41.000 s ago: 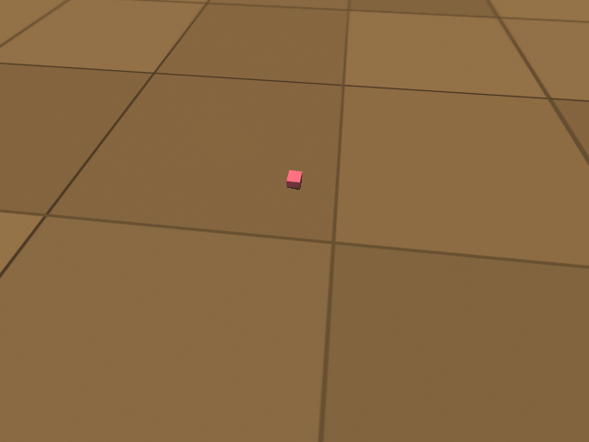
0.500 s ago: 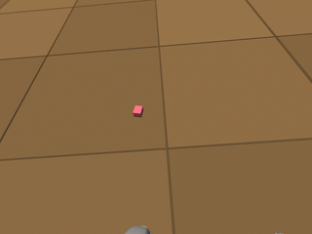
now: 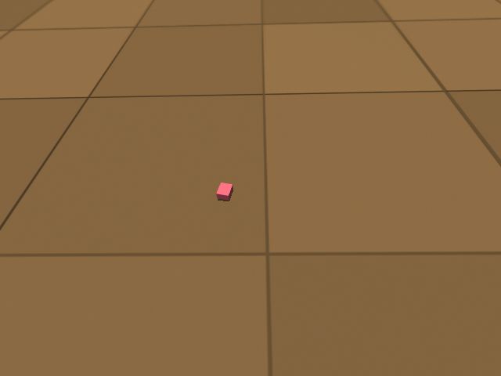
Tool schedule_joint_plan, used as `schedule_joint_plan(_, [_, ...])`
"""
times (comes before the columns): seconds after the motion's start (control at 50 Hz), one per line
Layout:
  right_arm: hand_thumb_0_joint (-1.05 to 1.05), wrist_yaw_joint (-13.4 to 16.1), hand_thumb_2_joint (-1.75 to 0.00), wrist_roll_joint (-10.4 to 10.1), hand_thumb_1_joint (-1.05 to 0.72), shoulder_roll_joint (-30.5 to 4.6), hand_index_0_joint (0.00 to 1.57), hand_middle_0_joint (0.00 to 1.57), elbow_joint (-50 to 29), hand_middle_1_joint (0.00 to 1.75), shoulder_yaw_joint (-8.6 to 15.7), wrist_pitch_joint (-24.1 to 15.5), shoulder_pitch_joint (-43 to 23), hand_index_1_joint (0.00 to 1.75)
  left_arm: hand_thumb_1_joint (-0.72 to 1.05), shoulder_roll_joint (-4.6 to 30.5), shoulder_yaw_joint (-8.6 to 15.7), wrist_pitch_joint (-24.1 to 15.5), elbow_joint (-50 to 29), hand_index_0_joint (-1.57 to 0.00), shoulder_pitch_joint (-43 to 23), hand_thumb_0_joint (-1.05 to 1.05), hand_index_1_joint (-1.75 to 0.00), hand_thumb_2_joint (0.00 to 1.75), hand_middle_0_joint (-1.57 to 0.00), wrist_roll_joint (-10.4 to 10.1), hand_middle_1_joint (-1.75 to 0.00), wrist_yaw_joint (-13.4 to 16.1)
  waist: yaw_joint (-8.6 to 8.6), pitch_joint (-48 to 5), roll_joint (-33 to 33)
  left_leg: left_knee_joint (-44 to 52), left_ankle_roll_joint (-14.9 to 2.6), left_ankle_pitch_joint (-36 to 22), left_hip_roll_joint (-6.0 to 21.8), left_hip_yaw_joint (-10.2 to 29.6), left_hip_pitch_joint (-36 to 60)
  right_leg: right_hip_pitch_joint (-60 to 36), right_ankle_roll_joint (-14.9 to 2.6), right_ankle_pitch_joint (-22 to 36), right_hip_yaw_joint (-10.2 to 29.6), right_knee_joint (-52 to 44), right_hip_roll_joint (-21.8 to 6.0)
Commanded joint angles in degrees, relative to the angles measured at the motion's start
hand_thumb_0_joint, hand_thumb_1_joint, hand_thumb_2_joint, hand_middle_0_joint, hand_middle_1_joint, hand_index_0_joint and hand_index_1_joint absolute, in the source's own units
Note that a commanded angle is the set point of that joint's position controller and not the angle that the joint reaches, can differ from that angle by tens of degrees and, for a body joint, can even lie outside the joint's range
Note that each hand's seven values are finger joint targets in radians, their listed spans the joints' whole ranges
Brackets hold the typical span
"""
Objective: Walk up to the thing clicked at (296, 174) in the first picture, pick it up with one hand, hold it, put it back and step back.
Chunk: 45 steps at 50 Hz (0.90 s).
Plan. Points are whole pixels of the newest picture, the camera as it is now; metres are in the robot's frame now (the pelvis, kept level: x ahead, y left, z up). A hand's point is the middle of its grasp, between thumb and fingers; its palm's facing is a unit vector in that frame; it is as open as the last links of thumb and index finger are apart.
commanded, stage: step back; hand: left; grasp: from above
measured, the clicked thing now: (224, 191) +1.10 +0.21 -0.75
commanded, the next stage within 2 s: stand in 0.46 s
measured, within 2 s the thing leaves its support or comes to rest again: neither
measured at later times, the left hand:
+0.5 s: hand out of the picture +0.13 +0.30 -0.15, palm faces +0.01 -0.94 -0.35, open 7.4 cm
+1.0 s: hand out of the picture +0.11 +0.28 -0.14, palm faces -0.02 -0.94 -0.34, open 7.4 cm
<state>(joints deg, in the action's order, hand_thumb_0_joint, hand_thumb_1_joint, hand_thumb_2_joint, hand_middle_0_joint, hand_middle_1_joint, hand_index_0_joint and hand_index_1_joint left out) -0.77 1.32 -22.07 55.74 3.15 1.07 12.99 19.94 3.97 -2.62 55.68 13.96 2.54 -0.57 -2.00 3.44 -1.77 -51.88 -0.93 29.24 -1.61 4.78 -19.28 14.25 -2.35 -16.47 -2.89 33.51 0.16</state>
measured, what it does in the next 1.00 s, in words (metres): steps on the spot: left foot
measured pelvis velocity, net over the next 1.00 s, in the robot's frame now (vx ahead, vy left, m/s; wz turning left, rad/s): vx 0.03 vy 0.03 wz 0.01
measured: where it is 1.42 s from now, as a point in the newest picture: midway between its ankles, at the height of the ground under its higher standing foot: outside the picture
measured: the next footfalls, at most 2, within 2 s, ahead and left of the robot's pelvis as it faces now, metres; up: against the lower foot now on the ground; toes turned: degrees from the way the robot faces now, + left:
left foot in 0.18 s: +0.10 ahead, +0.16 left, +0.00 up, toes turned +1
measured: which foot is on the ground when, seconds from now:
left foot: up 0.00-0.16, down 0.18-1.00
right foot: down 0.00-1.00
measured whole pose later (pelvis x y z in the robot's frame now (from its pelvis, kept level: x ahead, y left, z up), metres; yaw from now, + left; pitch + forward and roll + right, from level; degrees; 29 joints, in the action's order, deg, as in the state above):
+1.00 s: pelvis +0.03 +0.03 +0.02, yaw +0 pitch -2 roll +0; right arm -1.0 0.4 -20.0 65.7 0.3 -0.7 4.6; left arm 20.1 0.1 -0.8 65.6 5.3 0.8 -0.7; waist 0.1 3.8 -0.2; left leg -19.6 1.3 8.6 1.8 -0.1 -8.7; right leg 4.8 1.0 -11.7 -0.8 18.9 -1.1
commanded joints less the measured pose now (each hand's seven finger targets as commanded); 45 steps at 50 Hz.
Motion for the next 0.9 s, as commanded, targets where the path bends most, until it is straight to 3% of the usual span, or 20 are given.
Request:
schedule_joint_plan(0.0, [0.00,0.46,-0.90,0.01,-0.90,-9.54,0.20,0.20,-3.68,0.30,2.47,-2.21,-0.13,0.30,0.90,16.61,3.55,-2.46,-4.04,-0.20,-3.28,0.00,-0.30,0.90,-0.20,-0.63,-0.30,1.60,0.95,0.46,5.98,0.43,0.42,-3.33,3.15,2.65,-6.26,-1.47,-8.32,3.33,17.51,-15.29,-15.88])
schedule_joint_plan(0.08, [0.00,0.12,-0.90,-0.02,-0.90,-8.59,0.20,0.20,-2.93,0.30,2.37,-1.88,0.12,0.30,0.90,16.55,2.92,-1.61,-4.73,-0.20,-6.77,0.00,-0.30,0.90,-0.20,-0.60,-0.30,1.30,1.30,-0.92,11.24,11.42,1.17,-5.89,2.95,-4.15,1.67,2.95,-6.96,6.20,11.15,-12.86,-13.85])
schedule_joint_plan(0.1, [0.00,0.19,-0.90,-0.01,-0.90,-8.45,0.20,0.20,-2.62,0.30,2.34,-2.00,-0.58,0.30,0.90,16.21,2.74,-1.22,-4.57,-0.20,-6.68,0.00,-0.30,0.90,-0.20,-0.91,-0.30,1.33,1.12,-1.36,11.42,14.82,1.32,-8.55,2.38,-5.56,2.90,2.38,-6.35,9.06,9.80,-10.76,-12.89])
schedule_joint_plan(0.14, [0.00,0.82,-0.90,0.11,-0.90,-8.04,0.20,0.20,-1.47,0.30,2.25,-2.52,0.74,0.30,0.90,15.37,2.05,-0.33,-4.81,-0.20,-7.12,0.00,-0.30,0.90,-0.20,-1.57,-0.30,1.31,2.80,-3.91,10.45,23.64,0.95,-16.98,1.10,-7.09,8.39,2.09,-4.76,18.21,7.30,-3.68,-11.41])
schedule_joint_plan(0.16, [0.00,1.31,-0.90,0.38,-0.90,-8.93,0.20,0.20,-0.92,0.30,2.61,-2.90,1.55,0.30,0.90,13.66,1.44,0.07,-5.03,-0.20,-6.87,0.00,-0.30,0.90,-0.20,-1.76,-0.30,1.25,3.33,-5.41,7.70,26.19,0.18,-22.79,2.14,-4.75,11.03,2.34,-2.87,20.50,6.29,0.48,-10.26])
schedule_joint_plan(0.18, [0.00,1.70,-0.90,0.64,-0.90,-11.35,0.20,0.20,-1.11,0.30,3.08,-3.28,0.80,0.30,0.90,11.79,0.88,0.37,-5.24,-0.20,-5.57,0.00,-0.30,0.90,-0.20,-2.17,-0.30,1.28,2.49,-7.62,1.43,26.77,-1.87,-30.42,8.29,3.03,12.49,3.15,-0.51,17.47,4.38,5.10,-7.24])
schedule_joint_plan(0.2, [0.00,1.89,-0.90,0.70,-0.90,-13.56,0.20,0.20,-2.04,0.30,3.23,-3.59,-2.10,0.30,0.90,10.32,0.50,0.80,-5.22,-0.20,-4.94,0.00,-0.30,0.90,-0.20,-2.73,-0.30,1.38,1.14,-8.38,-3.46,29.58,-5.40,-32.72,15.62,12.46,12.19,5.22,1.46,6.73,2.01,8.96,-2.46])
schedule_joint_plan(0.22, [0.00,1.81,-0.90,-0.07,-0.90,-16.07,0.20,0.20,-2.66,0.30,3.12,-3.38,-5.10,0.30,0.90,11.93,0.92,1.56,-3.40,-0.20,-4.18,0.00,-0.30,0.90,-0.20,-2.98,-0.30,1.61,0.77,-8.07,-5.19,29.11,-11.03,-28.79,18.93,14.70,6.51,0.97,1.55,-7.58,2.00,8.04,-1.04])
schedule_joint_plan(0.24, [0.00,1.69,-0.90,-0.04,-0.90,-15.73,0.20,0.20,-2.70,0.30,3.14,-3.14,-7.75,0.30,0.90,12.55,0.73,1.58,-2.26,-0.20,-3.66,0.00,-0.30,0.90,-0.20,-2.58,-0.30,1.72,0.30,-6.81,-5.41,28.95,-11.67,-26.78,18.89,13.63,2.68,-2.63,1.30,-9.58,2.30,6.35,-1.97])
schedule_joint_plan(0.26, [0.00,1.64,-0.90,-0.07,-0.90,-14.29,0.20,0.20,-2.27,0.30,2.52,-2.85,-8.97,0.30,0.90,12.62,0.67,1.33,-1.41,-0.20,-3.99,0.00,-0.30,0.90,-0.20,-2.42,-0.30,1.66,-0.31,-6.07,-4.63,28.60,-9.12,-26.72,16.56,9.96,0.87,-4.83,1.03,-6.19,2.54,2.31,-2.03])
schedule_joint_plan(0.3, [0.00,1.78,-0.90,-0.40,-0.90,-12.01,0.20,0.20,-2.16,0.30,1.65,-2.79,-9.93,0.30,0.90,13.64,1.06,0.71,-0.88,-0.20,-3.56,0.00,-0.30,0.90,-0.20,-2.16,-0.30,1.57,-0.60,-7.02,-4.80,24.13,-3.81,-32.91,11.32,3.18,3.42,-6.47,0.33,9.15,4.29,-2.62,-4.43])
schedule_joint_plan(0.32, [0.00,1.86,-0.90,-0.59,-0.90,-11.38,0.20,0.20,-1.81,0.30,1.38,-2.87,-9.47,0.30,0.90,14.20,1.19,0.47,-0.63,-0.20,-3.21,0.00,-0.30,0.90,-0.20,-2.37,-0.30,1.64,-0.24,-8.26,-4.50,21.88,-2.67,-36.07,9.65,1.33,4.56,-7.48,0.07,15.66,5.46,-2.52,-5.32])
schedule_joint_plan(0.34, [0.00,1.84,-0.90,-0.79,-0.90,-10.66,0.20,0.20,-1.37,0.30,1.18,-2.86,-9.29,0.30,0.90,14.32,1.12,0.38,-0.32,-0.20,-3.77,0.00,-0.30,0.90,-0.20,-2.46,-0.30,1.79,0.28,-9.17,-4.85,21.34,-1.98,-36.64,8.99,0.87,4.21,-8.71,-0.29,18.43,6.49,-2.70,-6.18])
schedule_joint_plan(0.36, [0.00,1.83,-0.90,-0.83,-0.90,-10.14,0.20,0.20,-0.69,0.30,1.08,-2.68,-8.69,0.30,0.90,14.83,1.02,0.49,-0.33,-0.20,-5.80,0.00,-0.30,0.90,-0.20,-2.34,-0.30,1.77,1.14,-9.33,-3.05,22.69,-1.80,-34.63,8.59,0.60,4.95,-8.28,-0.52,18.73,7.10,-2.68,-6.69])
schedule_joint_plan(0.42, [0.00,1.74,-0.90,-0.74,-0.90,-10.63,0.20,0.20,0.32,0.30,1.25,-2.56,-11.12,0.30,0.90,14.14,0.45,0.65,0.22,-0.20,-7.75,0.00,-0.30,0.90,-0.20,-2.20,-0.30,1.81,1.06,-8.16,-0.75,23.92,-2.32,-33.50,9.43,0.99,7.88,-5.56,0.18,17.77,6.37,-4.63,-6.09])
schedule_joint_plan(0.44, [0.00,1.42,-0.90,-0.89,-0.90,-10.86,0.20,0.20,1.20,0.30,0.33,-3.01,-9.03,0.30,0.90,11.68,-1.06,0.78,1.70,-0.20,-8.04,0.00,-0.30,0.90,-0.20,-2.60,-0.30,1.38,1.73,-8.12,-0.80,26.97,-2.21,-32.39,9.98,2.98,8.72,-6.92,0.86,15.07,6.15,-6.44,-5.84])
schedule_joint_plan(0.6, [0.00,0.82,-0.90,-0.91,-0.90,-10.01,0.20,0.20,3.38,0.30,-0.24,-3.40,-11.79,0.30,0.90,12.27,-1.63,0.51,4.25,-0.20,-10.98,0.00,-0.30,0.90,-0.20,-2.32,-0.30,0.94,1.83,-5.96,0.31,31.73,-0.75,-30.67,9.59,1.48,12.33,-7.26,1.61,12.81,6.49,-13.05,-6.70])
schedule_joint_plan(0.7, [0.00,0.76,-0.90,-1.03,-0.90,-9.84,0.20,0.20,4.08,0.30,-0.21,-3.44,-12.68,0.30,0.90,12.80,-1.64,0.10,5.36,-0.20,-11.55,0.00,-0.30,0.90,-0.20,-2.31,-0.30,0.94,1.93,-7.23,1.57,32.16,-0.21,-32.71,9.04,0.05,14.88,-8.40,1.64,16.62,6.86,-15.42,-7.72])
schedule_joint_plan(0.84, [0.00,0.59,-0.90,-0.90,-0.90,-9.28,0.20,0.20,5.18,0.30,-0.55,-3.07,-12.48,0.30,0.90,13.06,-1.63,0.00,6.20,-0.20,-12.60,0.00,-0.30,0.90,-0.20,-2.08,-0.30,1.00,2.38,-5.78,2.50,34.49,0.30,-27.14,8.86,-0.06,13.14,-8.71,1.84,12.21,6.85,-17.74,-7.90])
schedule_joint_plan(0.88, [0.00,0.57,-0.90,-0.88,-0.90,-9.77,0.20,0.20,5.50,0.30,-0.47,-2.98,-13.11,0.30,0.90,12.69,-1.69,0.14,6.60,-0.20,-12.02,0.00,-0.30,0.90,-0.20,-2.01,-0.30,0.94,2.04,-4.38,0.90,35.17,0.35,-22.86,8.78,0.09,12.61,-7.46,1.91,8.66,6.95,-18.76,-7.62])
